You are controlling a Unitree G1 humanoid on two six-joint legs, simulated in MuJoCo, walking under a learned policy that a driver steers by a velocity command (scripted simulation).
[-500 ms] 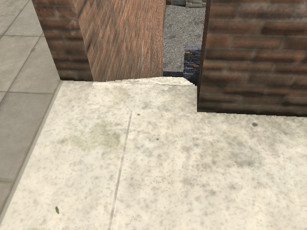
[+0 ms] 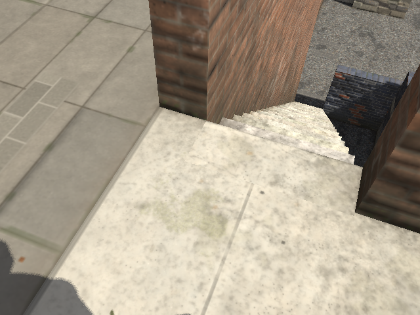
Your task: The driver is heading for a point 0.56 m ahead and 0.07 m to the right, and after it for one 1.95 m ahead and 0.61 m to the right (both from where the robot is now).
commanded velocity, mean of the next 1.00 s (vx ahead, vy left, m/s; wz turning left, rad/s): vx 0.37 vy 0.00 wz -0.04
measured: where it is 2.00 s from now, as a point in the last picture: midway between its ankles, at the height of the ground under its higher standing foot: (225, 290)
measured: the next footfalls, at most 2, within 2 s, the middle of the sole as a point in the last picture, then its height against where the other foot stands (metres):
right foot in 0.40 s outside the picture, level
left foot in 0.88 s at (190, 266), level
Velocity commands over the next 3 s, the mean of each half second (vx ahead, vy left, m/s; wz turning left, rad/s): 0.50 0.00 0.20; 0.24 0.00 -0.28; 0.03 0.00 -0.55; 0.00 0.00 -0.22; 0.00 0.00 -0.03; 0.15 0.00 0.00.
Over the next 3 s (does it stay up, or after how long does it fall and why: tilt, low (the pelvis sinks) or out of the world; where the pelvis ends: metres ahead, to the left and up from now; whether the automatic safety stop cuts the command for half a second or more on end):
stays up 0.59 -0.10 0.00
